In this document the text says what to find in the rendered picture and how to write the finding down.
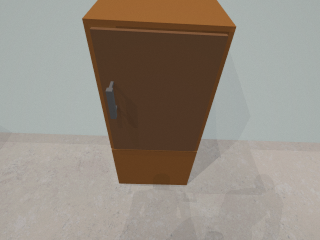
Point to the cupboard door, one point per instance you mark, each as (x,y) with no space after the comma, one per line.
(163,81)

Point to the handle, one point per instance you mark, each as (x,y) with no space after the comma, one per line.
(111,101)

